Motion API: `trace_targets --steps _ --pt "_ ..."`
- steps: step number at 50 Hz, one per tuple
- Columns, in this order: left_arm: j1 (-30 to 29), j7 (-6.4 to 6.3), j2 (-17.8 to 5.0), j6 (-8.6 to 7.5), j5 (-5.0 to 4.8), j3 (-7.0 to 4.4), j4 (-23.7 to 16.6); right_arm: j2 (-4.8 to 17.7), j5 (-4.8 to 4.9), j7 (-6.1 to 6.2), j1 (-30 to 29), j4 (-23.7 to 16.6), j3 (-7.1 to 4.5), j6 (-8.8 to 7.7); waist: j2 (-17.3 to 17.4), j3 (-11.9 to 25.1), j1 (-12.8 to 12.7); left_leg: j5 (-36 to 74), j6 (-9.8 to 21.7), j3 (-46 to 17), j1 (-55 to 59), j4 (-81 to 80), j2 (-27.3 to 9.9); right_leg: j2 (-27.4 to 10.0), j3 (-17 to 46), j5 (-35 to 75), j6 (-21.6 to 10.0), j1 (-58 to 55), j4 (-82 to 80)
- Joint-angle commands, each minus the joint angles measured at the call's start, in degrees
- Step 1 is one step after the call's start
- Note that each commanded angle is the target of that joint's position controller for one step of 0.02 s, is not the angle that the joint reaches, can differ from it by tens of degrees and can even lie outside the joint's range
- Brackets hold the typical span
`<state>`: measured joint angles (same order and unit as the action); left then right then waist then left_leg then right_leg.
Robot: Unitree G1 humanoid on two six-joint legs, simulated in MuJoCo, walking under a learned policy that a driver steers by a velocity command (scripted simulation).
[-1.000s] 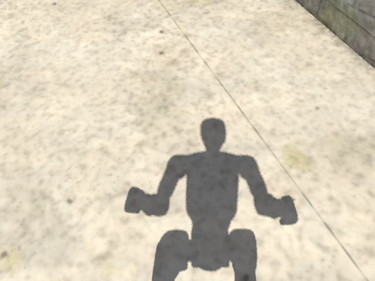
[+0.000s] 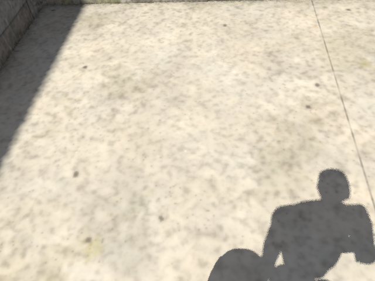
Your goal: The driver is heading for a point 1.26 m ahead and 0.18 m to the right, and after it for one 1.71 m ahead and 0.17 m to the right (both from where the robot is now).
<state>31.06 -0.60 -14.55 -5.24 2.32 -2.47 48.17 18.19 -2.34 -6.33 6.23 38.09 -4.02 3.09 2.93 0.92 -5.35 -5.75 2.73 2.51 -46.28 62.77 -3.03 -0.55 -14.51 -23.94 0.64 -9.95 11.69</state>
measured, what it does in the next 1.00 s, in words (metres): walks ahead, turning right: left foot, then right foot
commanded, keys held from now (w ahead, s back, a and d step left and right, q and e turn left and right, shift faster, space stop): w+shift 0.24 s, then w+e+shift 0.18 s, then e+shift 0.58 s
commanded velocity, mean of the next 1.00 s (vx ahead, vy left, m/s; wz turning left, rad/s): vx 0.60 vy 0.00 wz -0.31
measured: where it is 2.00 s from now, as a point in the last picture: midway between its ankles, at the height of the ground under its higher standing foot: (292, 161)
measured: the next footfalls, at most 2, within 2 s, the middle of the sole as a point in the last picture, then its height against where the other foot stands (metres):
left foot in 0.14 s outside the picture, level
right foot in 0.56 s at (212, 221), level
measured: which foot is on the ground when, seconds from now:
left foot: up 0.00-0.12, down 0.14-0.56, up 0.58-0.94, down 0.96-1.00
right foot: down 0.00-0.14, up 0.16-0.54, down 0.56-0.94, up 0.96-1.00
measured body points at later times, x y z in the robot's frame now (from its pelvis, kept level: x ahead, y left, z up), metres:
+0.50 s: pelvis +0.42 +0.08 -0.01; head +0.46 +0.08 +0.44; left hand +0.57 +0.33 -0.12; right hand +0.42 -0.19 -0.14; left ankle +0.21 +0.08 -0.72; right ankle +0.68 +0.00 -0.67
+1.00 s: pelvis +0.73 +0.14 +0.00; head +0.76 +0.12 +0.45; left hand +0.99 +0.36 -0.08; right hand +0.83 -0.18 -0.08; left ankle +0.89 +0.21 -0.73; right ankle +0.68 +0.05 -0.71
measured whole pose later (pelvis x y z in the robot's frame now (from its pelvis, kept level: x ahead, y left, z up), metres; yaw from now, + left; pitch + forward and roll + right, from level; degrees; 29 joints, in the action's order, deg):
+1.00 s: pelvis +0.73 +0.14 +0.00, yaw -25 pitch +2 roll +1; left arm 10.6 -2.4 -20.5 2.0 -1.0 -5.7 36.0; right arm 15.9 -1.1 1.8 4.4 35.2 -1.4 -3.1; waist -0.2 -1.6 -2.5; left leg -4.4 -2.1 -8.6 -25.8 28.3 3.9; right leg 11.7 15.4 -28.7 -1.7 22.2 48.4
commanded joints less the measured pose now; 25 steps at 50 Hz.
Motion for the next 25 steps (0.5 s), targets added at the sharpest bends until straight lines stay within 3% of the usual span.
trace_targets --steps 1,3,4,5,6,7,8,9,10,11,12,13,14,16,18,20,22,23,25 --pt "3.53 -0.96 -6.42 -0.48 0.24 -0.69 0.45 0.26 0.01 -0.63 -15.82 -8.57 1.54 -1.73 -8.44 -12.63 -1.28 -4.62 3.44 6.7 -7.06 -9.85 1.34 -13.36 2.31 37.5 -0.45 -0.33 -3.53" --pt "2.3 -1.83 -8.23 -0.2 0.13 -0.43 1.65 -0.53 0.0 0.24 -12.99 -8.05 2.32 -1.95 -10.32 -9.11 2.57 -8.05 7.1 11.22 8.54 -17.24 6.68 -14.13 -1.15 74.09 -0.67 2.39 2.09" --pt "2.27 -2.28 -10.23 0.25 0.08 -0.66 2.51 0.54 -0.19 0.95 -8.18 -6.54 1.96 -2.08 -11.94 -5.87 5.88 -10.36 8.54 11.62 16.12 -18.18 9.43 -15.62 -1.05 88.51 -1.43 2.1 8.5" --pt "0.77 -2.42 -12.65 0.83 0.12 -1.11 2.69 2.57 -0.18 1.76 1.2 -3.81 1.0 -2.45 -13.3 -1.15 11.02 -13.82 10.27 9.8 26.41 -18.8 11.08 -17.31 -0.41 94.34 -2.91 3.87 19.58" --pt "-1.34 -2.01 -13.69 0.88 -0.06 -1.2 2.11 5.78 -0.19 2.81 13.69 0.2 -0.58 -3.15 -13.65 4.53 16.55 -13.82 12.44 5.09 41.71 -23.86 11.43 -17.78 0.65 88.37 -4.98 10.24 33.42" --pt "-3.89 -1.33 -11.8 0.65 -0.28 -0.92 1.04 9.61 -0.54 3.97 21.66 3.61 -2.37 -3.49 -9.87 8.57 19.62 -17.25 13.67 -5.93 58.6 -29.79 4.99 -13.83 0.97 59.09 -5.32 24.35 52.07" --pt "-1.81 0.45 -4.06 -0.22 -2.01 0.8 -3.46 15.36 -0.52 4.81 17.85 3.02 -3.71 -3.09 7.58 14.28 11.33 -31.19 18.96 -38.69 75.13 -37.5 -13.36 -1.86 5.15 -0.91 -2.29 49.88 75.15" --pt "-10.02 0.5 -9.65 -1.35 -2.35 -0.34 -6.31 14.34 0.19 5.19 18.69 1.95 -3.81 -2.94 -1.99 16.89 15.12 -30.49 19.13 -47.41 72.52 -45.39 -14.67 -1.29 16.79 4.5 -3.54 55.19 79.47" --pt "-14.03 0.55 -8.84 -1.74 -3.0 -0.29 -7.51 12.27 0.16 5.8 17.65 4.25 -3.3 -3.42 -2.84 6.92 13.59 -22.55 17.7 -39.1 65.01 -47.43 -13.87 -3.73 17.05 8.27 -4.06 58.51 78.05" --pt "-12.4 0.59 -7.73 -1.85 -2.7 0.14 -6.65 9.15 0.26 6.05 16.49 5.54 -2.51 -4.19 -6.34 -0.25 9.93 -15.69 16.12 -32.64 54.21 -48.94 -12.35 -6.01 16.66 9.31 -4.4 55.73 72.8" --pt "-11.75 0.92 -6.51 -1.16 -1.57 0.36 -5.8 6.81 0.06 6.29 13.65 5.77 -1.7 -5.15 -7.89 -2.81 6.97 -12.86 14.52 -26.98 46.86 -49.8 -9.27 -7.7 17.45 8.91 -4.18 52.13 68.58" --pt "-7.63 1.56 -4.65 0.28 -0.71 0.84 -3.56 4.47 0.14 6.6 11.14 5.83 -0.74 -5.91 -7.26 -4.29 3.92 -12.48 13.01 -20.93 42.18 -51.74 -6.85 -8.42 17.55 9.46 -3.83 49.12 67.09" --pt "-6.28 2.03 -3.69 1.68 -0.44 1.03 -2.63 2.92 0.59 6.41 11.31 6.16 -0.06 -7.0 -5.26 -5.07 2.73 -9.84 12.47 -18.2 38.25 -53.44 -6.6 -9.08 17.82 9.05 -3.45 47.18 65.43" --pt "-11.57 2.7 -2.83 3.15 -0.69 1.15 -3.74 2.71 1.5 5.71 13.28 8.05 0.19 -8.82 -3.35 -9.37 2.84 -1.83 9.53 -10.62 34.7 -56.45 -4.47 -9.1 17.03 10.6 -3.32 50.76 61.24" --pt "-18.66 3.05 -2.89 3.08 -1.88 1.16 -5.81 2.27 1.11 4.96 15.22 9.01 0.59 -9.92 -1.76 -12.14 4.62 11.83 5.02 -2.01 33.71 -58.24 -1.03 -6.46 15.87 17.17 -4.15 52.63 53.43" --pt "-21.78 3.67 -2.29 2.49 -2.59 1.54 -6.53 1.2 1.37 4.77 15.23 9.52 1.42 -10.69 -0.71 -11.67 4.82 27.4 1.6 4.94 33.63 -58.6 1.42 -3.75 11.39 25.89 -5.17 48.92 43.28" --pt "-25.3 4.42 -1.02 1.83 -1.95 2.33 -7.37 1.35 2.07 5.4 16.43 10.37 1.99 -11.41 -1.34 -11.25 5.58 42.45 0.01 7.35 35.33 -59.44 -0.4 -1.68 6.43 33.95 -6.36 43.38 33.8" --pt "-24.95 4.69 -0.96 1.49 -1.63 2.46 -6.93 2.21 2.31 5.97 16.97 10.71 2.06 -11.8 -1.37 -9.71 5.19 51.87 -0.92 7.92 38.2 -57.38 -1.35 0.29 4.52 37.91 -6.98 39.9 29.9" --pt "-18.37 5.02 -3.4 1.35 -0.88 1.82 -3.66 5.7 2.52 8.14 15.45 9.8 1.3 -11.77 1.03 -3.26 2.01 65.68 -3.46 9.51 45.18 -46.18 -2.3 5.57 2.1 40.72 -7.05 31.0 24.49"
Keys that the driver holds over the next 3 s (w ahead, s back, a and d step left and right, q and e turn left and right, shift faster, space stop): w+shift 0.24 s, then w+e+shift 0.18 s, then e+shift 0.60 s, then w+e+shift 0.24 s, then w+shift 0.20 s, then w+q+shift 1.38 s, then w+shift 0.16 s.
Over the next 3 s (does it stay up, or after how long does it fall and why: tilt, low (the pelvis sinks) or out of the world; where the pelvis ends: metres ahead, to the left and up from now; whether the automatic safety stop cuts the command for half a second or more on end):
stays up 1.87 -0.44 0.00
